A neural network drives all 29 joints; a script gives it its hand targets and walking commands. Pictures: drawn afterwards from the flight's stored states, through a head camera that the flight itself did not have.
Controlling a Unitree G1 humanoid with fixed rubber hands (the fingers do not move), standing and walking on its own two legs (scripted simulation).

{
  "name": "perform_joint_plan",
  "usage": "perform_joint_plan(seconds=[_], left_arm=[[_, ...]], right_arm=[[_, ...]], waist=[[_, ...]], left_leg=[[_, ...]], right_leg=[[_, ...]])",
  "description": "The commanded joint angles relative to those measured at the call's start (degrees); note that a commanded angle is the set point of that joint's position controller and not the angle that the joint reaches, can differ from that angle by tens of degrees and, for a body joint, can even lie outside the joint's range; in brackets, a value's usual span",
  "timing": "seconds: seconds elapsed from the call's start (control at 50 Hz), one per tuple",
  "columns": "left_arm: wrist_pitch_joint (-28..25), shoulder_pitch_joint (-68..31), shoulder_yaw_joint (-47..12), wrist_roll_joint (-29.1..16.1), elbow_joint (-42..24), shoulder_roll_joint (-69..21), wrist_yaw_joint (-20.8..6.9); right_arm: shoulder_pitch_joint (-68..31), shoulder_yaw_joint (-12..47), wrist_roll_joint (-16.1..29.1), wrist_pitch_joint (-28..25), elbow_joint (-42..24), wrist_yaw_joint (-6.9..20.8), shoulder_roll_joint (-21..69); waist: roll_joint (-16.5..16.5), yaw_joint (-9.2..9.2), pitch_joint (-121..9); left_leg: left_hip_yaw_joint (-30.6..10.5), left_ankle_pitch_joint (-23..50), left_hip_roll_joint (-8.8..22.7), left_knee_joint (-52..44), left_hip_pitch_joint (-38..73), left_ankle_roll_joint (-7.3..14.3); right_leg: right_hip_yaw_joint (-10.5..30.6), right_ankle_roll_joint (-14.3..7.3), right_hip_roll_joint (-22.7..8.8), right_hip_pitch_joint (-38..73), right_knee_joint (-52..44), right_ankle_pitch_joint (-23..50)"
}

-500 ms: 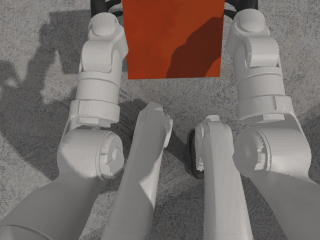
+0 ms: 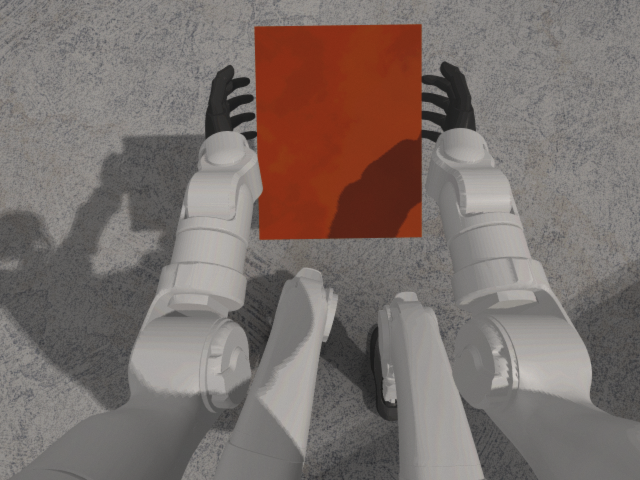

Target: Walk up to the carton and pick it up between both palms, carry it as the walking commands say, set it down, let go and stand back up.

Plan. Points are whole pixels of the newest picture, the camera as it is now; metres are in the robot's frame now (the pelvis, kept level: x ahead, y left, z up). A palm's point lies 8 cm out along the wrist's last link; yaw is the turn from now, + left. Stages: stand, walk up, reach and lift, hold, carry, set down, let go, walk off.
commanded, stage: reach and lift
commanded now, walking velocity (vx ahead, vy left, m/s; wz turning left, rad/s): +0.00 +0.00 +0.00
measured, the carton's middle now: (335, 147) +0.49 +0.08 -0.14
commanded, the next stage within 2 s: none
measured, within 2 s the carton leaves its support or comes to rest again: neither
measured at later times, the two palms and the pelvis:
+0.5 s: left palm (216, 124) +0.43 +0.19 +0.03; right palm (514, 115) +0.48 -0.08 +0.03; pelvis +0.06 +0.00 +0.09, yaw +0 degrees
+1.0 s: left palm (170, 110) +0.40 +0.19 +0.12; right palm (565, 108) +0.45 -0.08 +0.11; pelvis +0.08 +0.00 +0.16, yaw +1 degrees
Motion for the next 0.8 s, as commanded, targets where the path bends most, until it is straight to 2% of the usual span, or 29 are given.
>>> perform_joint_plan(seconds=[0.0, 0.04, 0.1, 0.18, 0.22, 0.28, 0.32, 0.4, 0.46, 0.52, 0.6, 0.68, 0.78], left_arm=[[-3.69, -37.11, -26.27, -7.35, -1.14, -66.12, -28.51], [-4.33, -31.87, -21.83, -4.5, 2.96, -66.11, -28.18], [-5.55, -28.26, -16.73, -1.5, 6.51, -63.94, -28.28], [-6.68, -25.55, -19.87, -1.93, 3.42, -65.17, -27.23], [-7.09, -24.71, -20.13, -1.28, 2.51, -64.63, -26.72], [-7.8, -22.67, -20.01, 0.03, 1.28, -63.31, -26.47], [-8.4, -21.39, -20.63, 0.47, -0.12, -62.67, -26.45], [-9.4, -19.14, -24.48, -0.47, -3.69, -62.82, -26.87], [-9.83, -15.75, -27.5, -1.99, -5.74, -63.29, -27.54], [-10.02, -11.33, -28.64, -2.9, -5.79, -63.31, -28.42], [-10.18, -6.15, -28.21, -2.5, -4.29, -62.46, -29.5], [-10.43, -3.48, -27.57, -1.7, -3.7, -61.74, -30.11], [-10.3, -0.27, -26.74, -0.37, -3.34, -61.8, -30.15]], right_arm=[[-35.27, 22.98, 5.72, -4.81, 0.59, 21.7, 63.61], [-30.88, 19.36, 3.64, -5.66, 4.49, 21.82, 63.44], [-27.44, 14.8, 0.75, -6.93, 9.29, 21.83, 61.56], [-23.7, 13.98, -0.76, -8.69, 8.9, 22.17, 57.85], [-23.31, 13.98, -0.95, -9.29, 8.32, 22.28, 58.05], [-21.85, 15.58, -0.68, -9.74, 7.39, 22.41, 60.17], [-20.43, 17.87, 0.0, -9.95, 6.5, 22.46, 61.96], [-17.74, 24.51, 2.59, -10.72, 2.44, 21.97, 65.37], [-14.51, 28.99, 3.95, -11.19, -1.47, 21.15, 66.96], [-10.34, 31.25, 4.13, -11.4, -4.24, 20.2, 67.2], [-4.04, 31.28, 2.38, -11.32, -4.77, 19.26, 65.7], [-0.26, 30.98, 0.42, -11.25, -4.41, 18.91, 64.59], [3.14, 30.3, -0.94, -11.06, -3.39, 19.07, 64.31]], waist=[[2.82, 1.43, -80.44], [2.75, 1.9, -69.62], [1.37, 1.35, -58.55], [2.75, -1.49, -58.15], [2.85, -1.41, -57.82], [2.13, -0.28, -58.32], [1.83, 0.92, -60.03], [1.89, 2.9, -66.43], [1.67, 3.41, -70.24], [0.85, 3.16, -70.12], [0.16, 2.05, -64.34], [-0.57, 1.13, -59.3], [-0.03, 1.25, -53.96]], left_leg=[[7.73, 12.48, -1.8, -12.34, 39.0, 1.37], [6.96, 12.57, -1.9, -14.83, 37.77, 1.69], [5.71, 7.07, -1.98, -18.71, 34.31, 2.52], [3.01, 8.45, -1.92, -23.74, 42.6, 1.06], [2.51, 8.1, -2.06, -25.28, 44.96, 0.94], [3.02, 9.17, -2.21, -26.69, 46.78, 1.63], [3.78, 12.44, -2.25, -27.01, 48.6, 2.08], [4.73, 21.21, -2.28, -26.86, 52.92, 2.6], [4.75, 27.08, -2.3, -26.83, 55.25, 2.52], [4.45, 30.63, -2.23, -27.58, 55.26, 2.47], [3.75, 32.45, -1.89, -30.03, 53.34, 2.43], [3.18, 32.02, -1.34, -33.56, 54.0, 2.43], [2.87, 32.41, -0.86, -38.16, 57.09, 2.46]], right_leg=[[-2.51, -1.56, 1.2, 16.38, -15.11, 8.0], [-2.17, -1.43, 1.05, 12.95, -17.29, 7.55], [-1.4, -1.78, 0.44, 11.63, -21.26, 4.18], [-2.39, -2.47, 1.37, 12.65, -23.82, 5.48], [-2.59, -2.65, 1.61, 13.49, -25.08, 4.93], [-2.21, -2.48, 1.49, 16.84, -27.26, 5.55], [-1.74, -2.22, 1.42, 20.0, -28.64, 7.55], [-0.69, -1.5, 1.16, 27.2, -30.46, 14.33], [0.38, -1.07, 0.64, 32.93, -31.53, 20.89], [1.65, -0.87, -0.17, 37.68, -33.06, 26.44], [3.29, -0.86, -1.53, 41.4, -36.09, 31.02], [4.11, -0.88, -2.3, 43.78, -39.89, 30.96], [4.32, -1.13, -2.63, 46.22, -43.97, 30.7]])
